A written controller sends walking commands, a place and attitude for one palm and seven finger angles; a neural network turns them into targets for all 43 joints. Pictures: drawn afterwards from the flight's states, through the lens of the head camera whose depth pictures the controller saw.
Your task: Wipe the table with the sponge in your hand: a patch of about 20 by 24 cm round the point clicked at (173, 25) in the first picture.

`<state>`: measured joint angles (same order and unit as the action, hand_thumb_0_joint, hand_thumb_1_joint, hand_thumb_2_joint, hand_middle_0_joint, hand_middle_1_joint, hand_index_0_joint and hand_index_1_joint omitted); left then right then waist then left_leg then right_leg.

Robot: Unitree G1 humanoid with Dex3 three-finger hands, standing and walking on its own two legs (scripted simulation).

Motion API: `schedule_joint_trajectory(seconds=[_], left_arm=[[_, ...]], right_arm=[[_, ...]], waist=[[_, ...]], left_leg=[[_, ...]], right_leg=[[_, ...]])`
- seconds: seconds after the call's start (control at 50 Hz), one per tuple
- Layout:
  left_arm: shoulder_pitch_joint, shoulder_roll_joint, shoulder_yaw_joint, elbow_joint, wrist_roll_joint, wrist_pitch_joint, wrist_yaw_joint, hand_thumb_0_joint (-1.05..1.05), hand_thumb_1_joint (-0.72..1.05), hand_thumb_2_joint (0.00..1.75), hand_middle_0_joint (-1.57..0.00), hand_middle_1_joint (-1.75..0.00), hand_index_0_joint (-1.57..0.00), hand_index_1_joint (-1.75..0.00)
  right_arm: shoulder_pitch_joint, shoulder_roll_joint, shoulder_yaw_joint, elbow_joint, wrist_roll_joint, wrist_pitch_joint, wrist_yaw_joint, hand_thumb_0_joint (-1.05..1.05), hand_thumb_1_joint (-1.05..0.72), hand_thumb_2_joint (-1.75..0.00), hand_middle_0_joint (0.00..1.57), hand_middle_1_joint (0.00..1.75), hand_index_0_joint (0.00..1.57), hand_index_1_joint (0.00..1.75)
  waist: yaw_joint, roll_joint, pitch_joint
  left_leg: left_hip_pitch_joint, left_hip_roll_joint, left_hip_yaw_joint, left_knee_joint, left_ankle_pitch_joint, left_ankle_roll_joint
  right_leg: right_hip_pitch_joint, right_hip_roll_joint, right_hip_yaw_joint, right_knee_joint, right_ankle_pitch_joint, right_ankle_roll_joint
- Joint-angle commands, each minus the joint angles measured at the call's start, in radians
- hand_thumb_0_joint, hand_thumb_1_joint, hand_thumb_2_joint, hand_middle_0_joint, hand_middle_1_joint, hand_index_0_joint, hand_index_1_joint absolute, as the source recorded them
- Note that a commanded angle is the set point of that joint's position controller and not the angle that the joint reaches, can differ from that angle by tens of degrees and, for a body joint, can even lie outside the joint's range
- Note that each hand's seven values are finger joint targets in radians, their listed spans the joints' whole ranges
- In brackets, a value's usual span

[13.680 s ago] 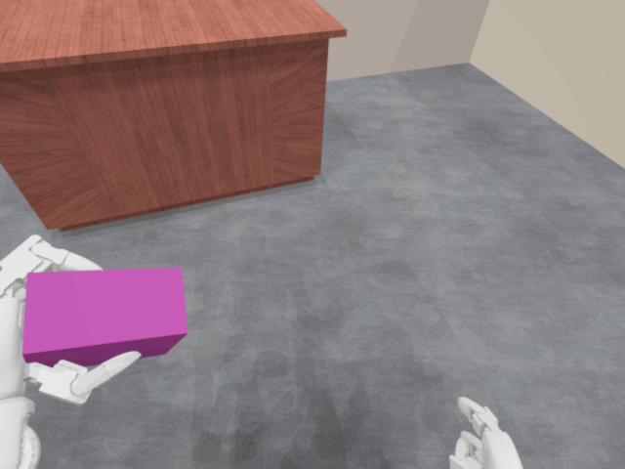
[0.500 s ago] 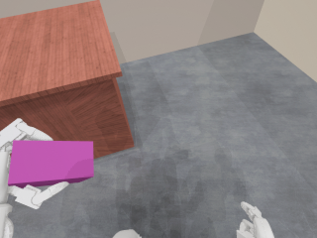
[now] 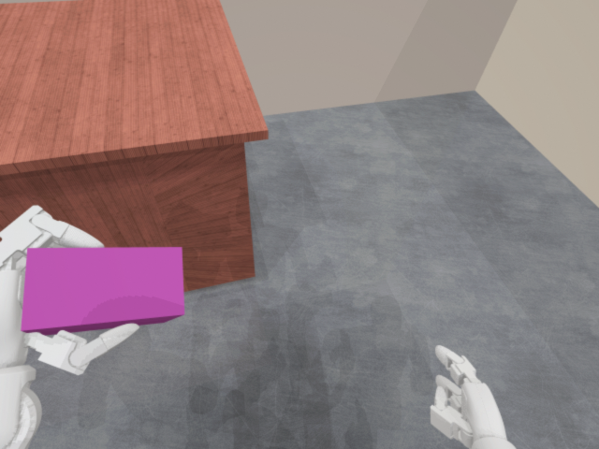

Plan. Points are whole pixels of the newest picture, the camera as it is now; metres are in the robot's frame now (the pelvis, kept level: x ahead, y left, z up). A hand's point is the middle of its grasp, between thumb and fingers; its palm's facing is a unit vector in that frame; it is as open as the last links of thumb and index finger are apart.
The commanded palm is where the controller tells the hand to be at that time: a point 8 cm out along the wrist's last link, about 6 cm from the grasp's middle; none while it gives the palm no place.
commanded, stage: look again from close up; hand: left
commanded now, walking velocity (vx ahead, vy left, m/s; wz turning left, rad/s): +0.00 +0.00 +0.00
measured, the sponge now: (130, 290) +0.24 +0.20 +0.14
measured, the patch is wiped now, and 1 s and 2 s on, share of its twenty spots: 0.00 0.00 0.00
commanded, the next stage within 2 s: shuffle to correct the standing spot in 0.02 s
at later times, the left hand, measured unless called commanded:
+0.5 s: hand (1, 297) +0.21 +0.30 +0.16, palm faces +0.40 -0.84 -0.36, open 10.5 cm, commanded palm +0.15 +0.33 +0.18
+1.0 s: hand (52, 237) +0.28 +0.29 +0.16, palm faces +0.32 -0.87 -0.39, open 10.5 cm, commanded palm +0.23 +0.33 +0.18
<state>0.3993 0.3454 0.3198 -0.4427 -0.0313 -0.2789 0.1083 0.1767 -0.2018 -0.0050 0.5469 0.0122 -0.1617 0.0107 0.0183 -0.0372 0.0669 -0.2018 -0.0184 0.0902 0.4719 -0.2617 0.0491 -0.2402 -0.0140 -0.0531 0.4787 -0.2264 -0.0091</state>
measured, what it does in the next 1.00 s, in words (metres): steps on the spot: left foot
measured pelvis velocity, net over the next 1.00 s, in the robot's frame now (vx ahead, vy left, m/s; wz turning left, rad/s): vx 0.05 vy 0.07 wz -0.09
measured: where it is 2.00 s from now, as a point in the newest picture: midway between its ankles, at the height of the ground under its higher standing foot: outside the picture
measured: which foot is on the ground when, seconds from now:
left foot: down 0.00-0.82, up 0.84-0.98, down 1.00-1.00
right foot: down 0.00-1.00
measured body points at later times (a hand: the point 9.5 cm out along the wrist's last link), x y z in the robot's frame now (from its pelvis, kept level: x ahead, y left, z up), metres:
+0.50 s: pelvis -0.01 +0.05 -0.01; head -0.01 +0.06 +0.44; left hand +0.18 +0.34 +0.18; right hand +0.17 -0.17 -0.08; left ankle +0.00 +0.08 -0.74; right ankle +0.02 -0.11 -0.74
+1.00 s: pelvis +0.05 +0.07 -0.03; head +0.08 +0.09 +0.42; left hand +0.25 +0.33 +0.18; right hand +0.21 -0.19 -0.09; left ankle +0.10 +0.21 -0.74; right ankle +0.02 -0.11 -0.74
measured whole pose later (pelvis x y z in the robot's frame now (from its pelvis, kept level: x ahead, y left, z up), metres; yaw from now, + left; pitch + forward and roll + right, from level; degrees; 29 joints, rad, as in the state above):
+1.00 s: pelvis +0.05 +0.07 -0.03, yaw -5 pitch -1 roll -1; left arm 0.43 0.37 0.39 -0.57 -0.03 -0.29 0.12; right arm 0.18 -0.25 -0.02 0.54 0.01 -0.06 0.02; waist 0.02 -0.03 0.08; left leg -0.38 0.03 -0.06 0.72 -0.32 0.01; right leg -0.31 -0.03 0.10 0.74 -0.41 0.04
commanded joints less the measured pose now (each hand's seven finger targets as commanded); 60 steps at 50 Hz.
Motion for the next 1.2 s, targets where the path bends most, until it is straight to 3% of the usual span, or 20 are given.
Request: schedule_joint_trajectory(seconds=[0.0, 0.12, 0.2, 0.38, 0.46, 0.58, 0.72, 0.76, 0.8, 0.82, 0.84, 0.88, 0.94, 0.98, 1.0, 1.04, 1.12, 1.14, 1.16, 1.18], left_arm=[[-0.097, 0.292, 0.226, -0.31, -0.021, -0.059, 0.029, 0.0, 0.1, 1.3, -1.2, -1.6, -1.2, -1.6], [-0.178, 0.212, 0.162, -0.235, -0.031, -0.05, 0.012, 0.0, 0.1, 1.3, -1.2, -1.6, -1.2, -1.6], [-0.175, 0.108, 0.048, -0.199, -0.019, -0.037, 0.003, 0.0, 0.1, 1.3, -1.2, -1.6, -1.2, -1.6], [-0.18, 0.189, 0.128, -0.196, -0.004, -0.034, 0.022, 0.0, 0.1, 1.3, -1.2, -1.6, -1.2, -1.6], [-0.159, 0.203, 0.151, -0.204, -0.011, -0.045, 0.018, 0.0, 0.1, 1.3, -1.2, -1.6, -1.2, -1.6], [-0.121, 0.18, 0.124, -0.203, -0.015, -0.043, 0.012, 0.0, 0.1, 1.3, -1.2, -1.6, -1.2, -1.6], [-0.073, 0.218, 0.169, -0.229, -0.018, -0.04, 0.018, 0.0, 0.1, 1.3, -1.2, -1.6, -1.2, -1.6], [-0.059, 0.224, 0.183, -0.236, -0.021, -0.041, 0.021, 0.0, 0.1, 1.3, -1.2, -1.6, -1.2, -1.6], [-0.044, 0.248, 0.205, -0.228, -0.031, -0.049, 0.026, 0.0, 0.1, 1.3, -1.2, -1.6, -1.2, -1.6], [-0.06, 0.245, 0.207, -0.25, -0.028, -0.064, 0.031, 0.0, 0.1, 1.3, -1.2, -1.6, -1.2, -1.6], [-0.058, 0.239, 0.208, -0.259, -0.02, -0.073, 0.04, 0.0, 0.1, 1.3, -1.2, -1.6, -1.2, -1.6], [-0.048, 0.209, 0.185, -0.313, -0.009, -0.076, 0.037, 0.0, 0.1, 1.3, -1.2, -1.6, -1.2, -1.6], [-0.096, 0.212, 0.176, -0.334, -0.014, -0.065, 0.021, 0.0, 0.1, 1.3, -1.2, -1.6, -1.2, -1.6], [-0.128, 0.23, 0.201, -0.384, -0.001, -0.072, 0.026, 0.0, 0.1, 1.3, -1.2, -1.6, -1.2, -1.6], [-0.096, 0.26, 0.222, -0.305, 0.005, -0.077, 0.027, 0.0, 0.1, 1.3, -1.2, -1.6, -1.2, -1.6], [-0.068, 0.217, 0.197, -0.24, -0.004, -0.059, 0.022, 0.0, 0.1, 1.3, -1.2, -1.6, -1.2, -1.6], [-0.056, 0.22, 0.196, -0.241, 0.001, -0.047, 0.026, 0.0, 0.1, 1.3, -1.2, -1.6, -1.2, -1.6], [-0.023, 0.22, 0.185, -0.226, 0.005, -0.038, 0.025, 0.0, 0.1, 1.3, -1.2, -1.6, -1.2, -1.6], [-0.019, 0.258, 0.201, -0.216, 0.009, -0.03, 0.027, 0.0, 0.1, 1.3, -1.2, -1.6, -1.2, -1.6], [-0.015, 0.268, 0.235, -0.191, -0.012, -0.025, 0.029, 0.0, 0.1, 1.3, -1.2, -1.6, -1.2, -1.6]], right_arm=[[-0.068, -0.134, -0.036, -0.154, -0.008, -0.05, -0.019, 0.0, -0.9, -0.9, 0.2, 0.3, 0.2, 0.3], [-0.049, -0.121, -0.022, -0.144, -0.015, -0.045, -0.032, 0.0, -0.9, -0.9, 0.2, 0.3, 0.2, 0.3], [-0.053, -0.133, -0.025, -0.141, -0.017, -0.051, -0.02, 0.0, -0.9, -0.9, 0.2, 0.3, 0.2, 0.3], [-0.068, -0.143, -0.023, -0.15, -0.03, -0.009, -0.027, 0.0, -0.9, -0.9, 0.2, 0.3, 0.2, 0.3], [-0.065, -0.139, -0.022, -0.156, -0.027, -0.001, -0.031, 0.0, -0.9, -0.9, 0.2, 0.3, 0.2, 0.3], [-0.051, -0.153, -0.03, -0.151, -0.018, 0.01, -0.025, 0.0, -0.9, -0.9, 0.2, 0.3, 0.2, 0.3], [-0.047, -0.15, -0.033, -0.155, -0.014, 0.028, -0.02, 0.0, -0.9, -0.9, 0.2, 0.3, 0.2, 0.3], [-0.059, -0.15, -0.036, -0.166, -0.008, 0.038, -0.016, 0.0, -0.9, -0.9, 0.2, 0.3, 0.2, 0.3], [-0.069, -0.146, -0.048, -0.162, -0.007, 0.042, -0.012, 0.0, -0.9, -0.9, 0.2, 0.3, 0.2, 0.3], [-0.079, -0.151, -0.054, -0.167, -0.006, 0.04, -0.002, 0.0, -0.9, -0.9, 0.2, 0.3, 0.2, 0.3], [-0.07, -0.151, -0.054, -0.158, -0.01, 0.042, 0.009, 0.0, -0.9, -0.9, 0.2, 0.3, 0.2, 0.3], [-0.044, -0.133, -0.049, -0.145, -0.012, 0.064, 0.022, 0.0, -0.9, -0.9, 0.2, 0.3, 0.2, 0.3], [-0.033, -0.105, -0.042, -0.115, 0.004, 0.06, 0.0, 0.0, -0.9, -0.9, 0.2, 0.3, 0.2, 0.3], [-0.028, -0.149, -0.077, -0.134, -0.002, 0.024, -0.01, 0.0, -0.9, -0.9, 0.2, 0.3, 0.2, 0.3], [-0.029, -0.123, -0.077, -0.139, 0.0, 0.009, -0.015, 0.0, -0.9, -0.9, 0.2, 0.3, 0.2, 0.3], [-0.014, -0.121, -0.063, -0.123, -0.007, 0.007, -0.012, 0.0, -0.9, -0.9, 0.2, 0.3, 0.2, 0.3], [-0.054, -0.127, -0.04, -0.112, 0.008, -0.004, -0.009, 0.0, -0.9, -0.9, 0.2, 0.3, 0.2, 0.3], [-0.052, -0.112, -0.034, -0.112, 0.007, -0.002, -0.008, 0.0, -0.9, -0.9, 0.2, 0.3, 0.2, 0.3], [-0.051, -0.093, -0.036, -0.115, 0.002, 0.009, -0.006, 0.0, -0.9, -0.9, 0.2, 0.3, 0.2, 0.3], [-0.07, -0.12, -0.04, -0.117, -0.01, 0.014, -0.007, 0.0, -0.9, -0.9, 0.2, 0.3, 0.2, 0.3]], waist=[[0.021, 0.127, -0.17], [0.015, 0.197, -0.158], [0.008, 0.185, -0.119], [0.007, 0.129, -0.066], [0.009, 0.13, -0.09], [-0.003, 0.085, -0.13], [-0.005, 0.135, -0.161], [0.01, 0.057, -0.191], [0.019, -0.116, -0.206], [0.029, -0.147, -0.181], [0.026, -0.105, -0.146], [0.005, -0.02, -0.121], [-0.05, 0.168, -0.187], [-0.036, 0.488, -0.209], [-0.034, 0.367, -0.164], [-0.028, 0.211, -0.124], [0.007, 0.212, -0.156], [0.018, 0.073, -0.165], [0.01, -0.215, -0.173], [0.008, -0.25, -0.13]], left_leg=[[-0.048, 0.128, -0.171, -0.134, 0.248, -0.027], [-0.028, 0.154, -0.176, -0.179, 0.178, -0.058], [-0.08, 0.166, -0.178, -0.236, -0.179, -0.033], [-0.132, 0.14, -0.195, -0.209, -0.292, -0.044], [-0.063, 0.153, -0.192, -0.175, -0.155, -0.044], [-0.035, 0.104, -0.118, -0.022, 0.062, -0.066], [0.089, 0.152, -0.111, 0.02, 0.405, -0.074], [-0.055, 0.108, -0.048, 0.169, 0.414, -0.087], [-0.297, 0.004, -0.011, 0.494, 0.209, -0.103], [-0.47, 0.007, -0.097, 0.633, -0.141, -0.081], [-0.534, 0.088, -0.261, 0.669, -0.32, -0.041], [-0.38, 0.159, -0.32, 0.49, -0.309, -0.014], [0.132, -0.022, -0.053, 0.07, 0.113, -0.052], [0.203, 0.265, -0.475, -0.112, 0.21, 0.133], [0.115, 0.299, -0.51, -0.127, 0.189, 0.206], [0.025, 0.296, -0.465, -0.086, 0.261, 0.239], [-0.198, 0.165, -0.166, 0.071, 0.126, 0.089], [-0.307, 0.099, -0.11, 0.236, 0.014, 0.047], [-0.464, -0.006, -0.024, 0.536, -0.139, -0.002], [-0.539, -0.022, -0.127, 0.769, -0.172, -0.038]], right_leg=[[0.127, -0.029, 0.059, 0.008, 0.15, -0.013], [0.105, -0.01, 0.027, 0.021, 0.049, -0.013], [0.076, -0.001, 0.018, 0.042, -0.056, -0.023], [0.05, 0.003, 0.068, 0.051, -0.11, -0.053], [0.022, 0.002, 0.061, 0.082, -0.058, -0.055], [0.025, -0.043, 0.173, 0.096, 0.051, -0.088], [-0.036, -0.003, 0.061, 0.167, 0.06, -0.061], [0.138, -0.037, 0.146, 0.127, 0.234, -0.105], [0.28, -0.232, 0.467, 0.029, 0.454, -0.233], [0.352, -0.345, 0.655, -0.025, 0.526, -0.31], [0.308, -0.407, 0.717, -0.029, 0.486, -0.307], [0.088, -0.357, 0.545, 0.016, 0.309, -0.215], [-0.167, -0.041, 0.135, 0.214, 0.044, -0.059], [-0.349, 0.081, 0.024, 0.681, -0.367, 0.02], [-0.373, 0.078, 0.062, 0.781, -0.39, 0.013], [-0.355, -0.003, 0.078, 0.73, -0.354, 0.01], [0.09, -0.012, -0.015, 0.151, -0.117, 0.002], [0.238, -0.059, 0.071, -0.011, -0.032, -0.008], [0.31, -0.287, 0.453, -0.155, -0.084, -0.087], [0.212, -0.424, 0.679, -0.255, -0.105, -0.114]])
